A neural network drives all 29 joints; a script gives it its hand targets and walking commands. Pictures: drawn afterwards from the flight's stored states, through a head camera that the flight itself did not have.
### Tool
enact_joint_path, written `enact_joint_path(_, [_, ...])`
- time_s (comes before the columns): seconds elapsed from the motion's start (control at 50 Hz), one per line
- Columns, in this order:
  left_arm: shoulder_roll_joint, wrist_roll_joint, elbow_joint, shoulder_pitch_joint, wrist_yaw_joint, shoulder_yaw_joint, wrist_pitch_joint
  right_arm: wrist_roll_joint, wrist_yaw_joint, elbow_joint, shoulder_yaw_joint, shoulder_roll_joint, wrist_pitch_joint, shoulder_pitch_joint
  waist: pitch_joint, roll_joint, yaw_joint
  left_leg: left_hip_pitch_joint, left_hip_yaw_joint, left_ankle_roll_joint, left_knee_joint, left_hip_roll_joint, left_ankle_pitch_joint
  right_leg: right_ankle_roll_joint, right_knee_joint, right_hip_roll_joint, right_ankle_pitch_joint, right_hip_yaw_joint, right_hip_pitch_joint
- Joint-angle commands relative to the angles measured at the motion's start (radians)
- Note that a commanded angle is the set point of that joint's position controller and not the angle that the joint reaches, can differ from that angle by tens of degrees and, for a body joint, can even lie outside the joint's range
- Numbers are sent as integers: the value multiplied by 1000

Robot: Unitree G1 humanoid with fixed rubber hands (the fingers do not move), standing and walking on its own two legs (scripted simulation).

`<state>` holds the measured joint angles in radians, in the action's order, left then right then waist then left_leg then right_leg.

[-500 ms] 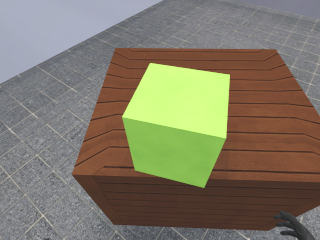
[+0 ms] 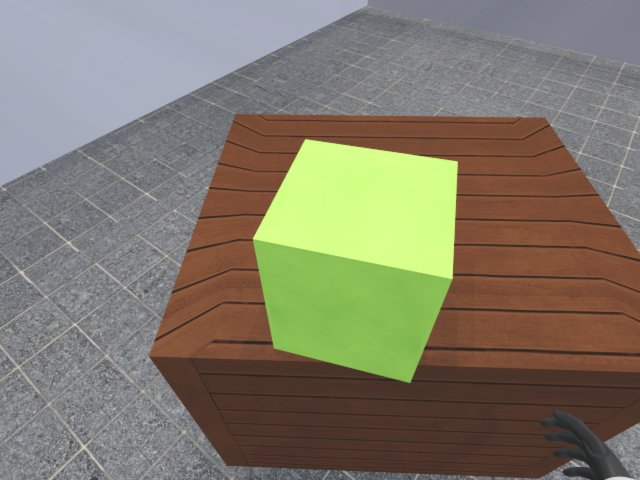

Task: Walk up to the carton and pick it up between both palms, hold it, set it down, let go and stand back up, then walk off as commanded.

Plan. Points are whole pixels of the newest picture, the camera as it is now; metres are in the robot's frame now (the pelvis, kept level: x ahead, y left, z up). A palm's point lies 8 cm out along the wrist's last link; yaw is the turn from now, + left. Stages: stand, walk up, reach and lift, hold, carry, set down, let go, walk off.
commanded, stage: walk up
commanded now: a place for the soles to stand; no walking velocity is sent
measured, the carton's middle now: (358, 262) +0.41 -0.03 +0.04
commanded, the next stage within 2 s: reach and lift in 1.22 s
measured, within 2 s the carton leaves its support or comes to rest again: neither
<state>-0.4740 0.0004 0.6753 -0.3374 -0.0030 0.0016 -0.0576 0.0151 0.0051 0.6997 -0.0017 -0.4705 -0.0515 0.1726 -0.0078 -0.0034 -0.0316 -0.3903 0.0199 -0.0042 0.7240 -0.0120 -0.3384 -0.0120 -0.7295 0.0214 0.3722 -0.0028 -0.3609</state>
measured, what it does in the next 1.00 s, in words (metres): stands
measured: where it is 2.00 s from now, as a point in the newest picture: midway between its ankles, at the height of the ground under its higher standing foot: outside the picture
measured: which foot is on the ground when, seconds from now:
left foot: down 0.00-1.00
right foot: down 0.00-1.00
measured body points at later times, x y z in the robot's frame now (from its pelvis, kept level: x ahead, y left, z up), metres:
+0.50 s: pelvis +0.02 -0.02 +0.00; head +0.04 -0.03 +0.45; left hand +0.11 +0.31 -0.07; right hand +0.14 -0.34 -0.09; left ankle +0.04 +0.13 -0.70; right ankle +0.04 -0.13 -0.72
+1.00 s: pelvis +0.03 -0.01 +0.00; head +0.04 -0.01 +0.45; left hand +0.12 +0.31 -0.08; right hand +0.19 -0.33 -0.07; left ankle +0.05 +0.13 -0.71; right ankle +0.05 -0.13 -0.72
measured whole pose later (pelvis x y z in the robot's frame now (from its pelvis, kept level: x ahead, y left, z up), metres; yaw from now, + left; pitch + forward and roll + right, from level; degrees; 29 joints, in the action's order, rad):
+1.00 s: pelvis +0.03 -0.01 +0.00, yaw +0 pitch +0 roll +0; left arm -0.46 0.01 0.68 -0.34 0.00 0.00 -0.07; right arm 0.02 0.01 0.70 0.00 -0.47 -0.05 0.21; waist 0.01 0.00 -0.03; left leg -0.36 0.02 0.00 0.69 -0.02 -0.34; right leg -0.01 -0.71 0.01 0.35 0.00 -0.36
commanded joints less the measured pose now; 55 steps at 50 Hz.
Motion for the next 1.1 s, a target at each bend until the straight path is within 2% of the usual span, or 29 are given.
enact_joint_path(0.0, [-201, 17, 15, 40, -3, 67, -22, 3, 5, -12, 75, -195, -13, -15, -28, 10, 45, 71, 104, -97, -135, -70, -134, -92, 179, 74, 27, 147, -13])
enact_joint_path(0.06, [-213, 20, 20, 3, -6, 72, -26, 8, 12, -32, 75, -173, -15, -34, 24, -39, 24, -53, 85, -83, -103, -49, -226, -124, 232, 119, 116, 234, 19])
enact_joint_path(0.1, [-235, 20, 24, -15, -2, 80, -28, 11, 13, -31, 75, -158, -22, -28, 11, -81, 21, -77, -3, -59, -32, -9, -126, -154, 272, 189, 37, 304, 82])
enact_joint_path(0.14, [-226, 16, 10, 29, -3, 78, -25, 18, 8, -18, 76, -152, -32, 28, -1, -74, 49, 10, -16, -59, -95, -6, -76, -151, 215, 197, -114, 253, 45])
enact_joint_path(0.18, [-165, 10, -17, 75, -4, 56, -23, 22, 1, -10, 92, -200, -46, 106, -44, 81, 80, 183, 194, -113, -210, -115, 69, -74, -22, 64, -247, 80, -91])
enact_joint_path(0.2, [-132, 0, -13, 59, -2, 52, -19, 22, -1, -8, 109, -262, -45, 141, -34, 187, 72, 277, 414, -200, -286, -250, 110, -23, -160, -24, -36, -24, -247])
enact_joint_path(0.22, [-156, 5, -19, 69, 5, 65, -8, 15, -1, -7, 119, -286, -39, 182, 15, 175, 84, 300, 506, -271, -322, -339, 174, -10, -226, -16, 239, -2, -344])
enact_joint_path(0.26, [-173, 1, -25, 85, 6, 77, -7, 7, -6, -11, 125, -278, -27, 174, 65, 113, 77, 228, 445, -279, -294, -322, 237, -29, -197, 19, 269, 32, -291])
enact_joint_path(0.3, [-161, 3, -2, 3, -1, 82, -13, 14, -5, -34, 125, -275, -14, 88, 45, 194, 40, 111, 316, -238, -287, -270, 178, -30, -89, 4, 162, -13, -118])
enact_joint_path(0.34, [-148, 12, 50, -111, 1, 90, -25, 8, 3, -70, 111, -234, 1, 30, -2, 173, -16, -8, 168, -179, -163, -192, 158, -40, 142, -40, -18, -68, 130])
enact_joint_path(0.36, [-157, 26, 61, -124, 15, 91, -27, 0, -1, -68, 78, -158, 6, 29, -8, 69, -34, -99, 123, -117, -23, -153, 167, -45, 236, 2, -59, 38, 229])
enact_joint_path(0.38, [-264, 36, 49, -122, 20, 110, -40, -12, 1, -86, 55, -74, 13, 55, 2, -194, -21, -266, -13, -31, 228, 11, -55, -112, 396, 250, 10, 496, 275])
enact_joint_path(0.4, [-299, 22, 47, -81, 14, 114, -39, -13, -13, -77, 66, -144, 25, 42, 33, -135, -8, -247, 46, -18, 233, 0, -232, -200, 404, 340, -91, 551, 198])
enact_joint_path(0.42, [-271, 11, 28, -41, 11, 105, -37, -9, -12, -58, 73, -175, 20, 59, 24, -88, 0, -198, 27, -12, 224, -29, -231, -238, 344, 322, -197, 482, 198])
enact_joint_path(0.48, [-217, 9, 26, 0, 13, 83, -24, -7, -7, -20, 70, -147, 1, 93, -37, -165, 17, -50, -43, -21, 57, -24, -161, -188, 257, 223, -478, 281, 163])
enact_joint_path(0.54, [-184, -2, 8, 70, 2, 67, -7, 0, -12, 20, 78, -140, -15, 146, -33, -167, 69, 185, -71, -29, -182, 9, 63, -129, 152, 156, -402, 164, -3])
enact_joint_path(0.56, [-151, -6, -1, 87, 3, 51, -5, 11, -16, 24, 90, -169, -17, 157, -33, -112, 83, 251, 9, -50, -205, -35, 84, -98, 120, 134, -278, 154, -88])
enact_joint_path(0.58, [-121, -11, -8, 75, 1, 48, -1, 17, -15, -1, 98, -225, -20, 128, -28, 43, 63, 231, 272, -103, -272, -164, -55, -54, 25, 40, -70, 102, -175])
enact_joint_path(0.6, [-136, -12, 14, 35, 4, 57, 5, 8, -12, -6, 105, -275, -19, 107, -6, 122, 39, 153, 391, -196, -333, -280, -185, -28, -44, -21, 147, 6, -139])
enact_joint_path(0.62, [-154, -3, 20, 31, 8, 63, 5, 9, -6, -11, 107, -270, -12, 79, 45, 112, 25, 97, 379, -216, -321, -284, -179, -36, -29, -13, 160, 0, -110])
enact_joint_path(0.66, [-146, 12, 49, -36, 8, 64, -14, 2, -3, -22, 86, -214, -3, 8, 17, 85, -10, 28, 188, -144, -192, -196, 30, -52, 152, 8, 26, 36, 53])
enact_joint_path(0.7, [-232, 24, 41, -5, 7, 84, -35, -5, 3, -29, 64, -133, 3, 25, 22, -80, 27, -89, -3, -48, 22, -11, -4, -131, 304, 177, -31, 358, 109])
enact_joint_path(0.72, [-235, 14, 37, 6, 4, 89, -36, -1, 0, -15, 64, -134, 6, 35, 24, -85, 31, -77, -35, -33, 14, -11, -135, -182, 295, 247, -109, 390, 117])
enact_joint_path(0.78, [-191, 8, 24, 68, 6, 58, -26, 3, -3, 2, 69, -144, -18, 59, -16, -43, 63, 137, 26, -49, -139, -54, 58, -122, 187, 165, -299, 225, -19])
enact_joint_path(0.84, [-142, -1, 22, 48, 4, 49, -20, 3, -5, 6, 85, -220, -25, 67, -34, 71, 40, 154, 211, -134, -205, -189, 176, -39, 52, 20, -187, 63, -46])
enact_joint_path(0.86, [-145, 2, 33, 42, 7, 51, -18, -1, -2, 1, 83, -217, -19, 35, -35, 79, 27, 133, 194, -146, -199, -196, 165, -40, 57, 14, -139, 38, -12])
enact_joint_path(0.96, [-217, 10, 35, 32, 8, 68, -31, -3, -2, -20, 64, -138, 0, -7, -3, -60, 39, 26, -15, -45, -23, -27, 0, -154, 246, 193, -185, 305, 46])
enact_joint_path(1.02, [-176, 10, 21, 82, 5, 51, -27, 6, -2, 0, 73, -159, -14, 38, -39, -30, 71, 156, 54, -64, -151, -72, 37, -101, 188, 137, -228, 189, -40])
enact_joint_path(1.08, [-154, 5, 27, 48, 5, 51, -19, 5, 0, 2, 80, -205, -15, 12, -16, 76, 28, 115, 200, -138, -212, -180, 43, -45, 92, 14, -85, 60, -40])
